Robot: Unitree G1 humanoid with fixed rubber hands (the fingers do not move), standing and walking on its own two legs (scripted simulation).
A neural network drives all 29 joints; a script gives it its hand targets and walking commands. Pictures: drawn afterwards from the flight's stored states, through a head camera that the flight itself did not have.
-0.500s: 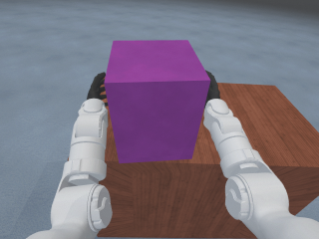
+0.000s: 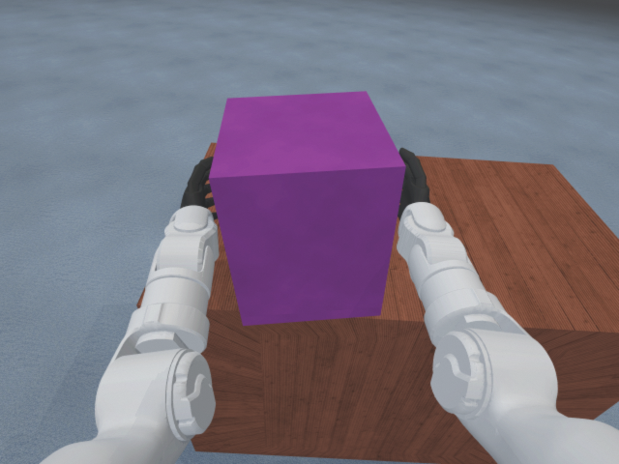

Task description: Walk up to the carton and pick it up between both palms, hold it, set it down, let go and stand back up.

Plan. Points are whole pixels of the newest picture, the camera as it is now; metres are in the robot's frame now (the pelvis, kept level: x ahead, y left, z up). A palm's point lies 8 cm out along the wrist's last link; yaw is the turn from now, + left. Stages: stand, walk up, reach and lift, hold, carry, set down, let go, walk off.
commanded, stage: set down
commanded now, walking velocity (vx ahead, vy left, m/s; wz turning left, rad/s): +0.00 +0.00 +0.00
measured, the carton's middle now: (304, 208) +0.44 +0.00 +0.14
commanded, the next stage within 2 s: none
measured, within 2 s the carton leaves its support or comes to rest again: rests again in 1.98 s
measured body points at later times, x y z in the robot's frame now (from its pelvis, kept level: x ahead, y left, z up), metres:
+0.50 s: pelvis +0.01 +0.00 +0.00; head -0.01 +0.02 +0.45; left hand +0.44 +0.14 +0.13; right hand +0.43 -0.15 +0.15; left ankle +0.01 +0.11 -0.75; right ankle +0.01 -0.10 -0.75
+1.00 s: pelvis +0.02 +0.00 +0.00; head +0.03 +0.02 +0.45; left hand +0.46 +0.13 +0.10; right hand +0.45 -0.16 +0.12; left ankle +0.01 +0.11 -0.75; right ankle +0.01 -0.10 -0.75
